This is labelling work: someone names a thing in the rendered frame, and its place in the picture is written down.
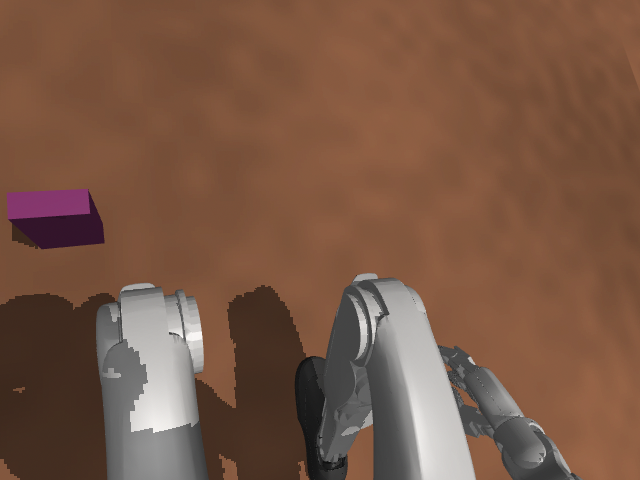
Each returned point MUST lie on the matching right robot arm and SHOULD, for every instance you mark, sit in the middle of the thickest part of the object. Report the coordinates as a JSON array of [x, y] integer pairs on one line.
[[528, 454]]

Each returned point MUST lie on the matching right robot hand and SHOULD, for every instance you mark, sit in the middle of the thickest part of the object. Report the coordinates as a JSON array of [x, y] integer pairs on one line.
[[483, 387]]

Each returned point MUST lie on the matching right robot foot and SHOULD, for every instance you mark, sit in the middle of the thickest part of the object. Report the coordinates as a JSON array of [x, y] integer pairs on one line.
[[310, 397]]

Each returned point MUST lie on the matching carton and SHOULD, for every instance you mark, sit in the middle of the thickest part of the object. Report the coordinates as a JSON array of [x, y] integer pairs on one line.
[[57, 218]]

